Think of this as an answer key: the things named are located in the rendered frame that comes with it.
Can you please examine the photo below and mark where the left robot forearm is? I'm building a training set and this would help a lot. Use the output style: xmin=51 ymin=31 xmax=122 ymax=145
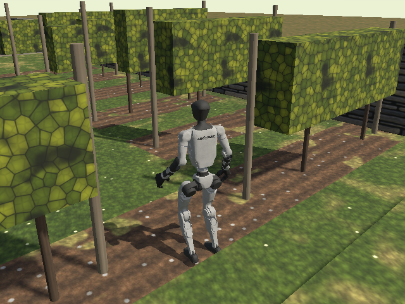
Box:
xmin=161 ymin=157 xmax=180 ymax=179

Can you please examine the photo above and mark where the robot right foot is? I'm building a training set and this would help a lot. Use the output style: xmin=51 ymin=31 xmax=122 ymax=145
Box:
xmin=204 ymin=241 xmax=221 ymax=254

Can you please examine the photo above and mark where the robot foot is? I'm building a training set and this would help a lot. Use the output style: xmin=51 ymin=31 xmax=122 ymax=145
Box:
xmin=204 ymin=241 xmax=221 ymax=254
xmin=184 ymin=247 xmax=199 ymax=263

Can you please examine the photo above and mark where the robot right upper arm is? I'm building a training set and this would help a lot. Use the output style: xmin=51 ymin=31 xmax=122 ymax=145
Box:
xmin=213 ymin=125 xmax=232 ymax=158

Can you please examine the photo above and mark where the robot left foot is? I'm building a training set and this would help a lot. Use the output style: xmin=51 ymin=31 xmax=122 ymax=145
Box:
xmin=184 ymin=247 xmax=199 ymax=263

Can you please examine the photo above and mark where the left robot hand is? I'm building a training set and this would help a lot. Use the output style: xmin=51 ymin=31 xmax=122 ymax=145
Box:
xmin=155 ymin=173 xmax=170 ymax=188

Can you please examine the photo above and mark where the right robot hand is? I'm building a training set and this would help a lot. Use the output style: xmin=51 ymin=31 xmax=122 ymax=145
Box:
xmin=216 ymin=167 xmax=230 ymax=182

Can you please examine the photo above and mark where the right robot forearm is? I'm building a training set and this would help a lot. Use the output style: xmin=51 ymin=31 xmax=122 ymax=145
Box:
xmin=222 ymin=155 xmax=233 ymax=170

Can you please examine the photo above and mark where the robot left upper arm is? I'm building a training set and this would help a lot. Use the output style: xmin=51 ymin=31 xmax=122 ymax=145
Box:
xmin=178 ymin=129 xmax=192 ymax=166

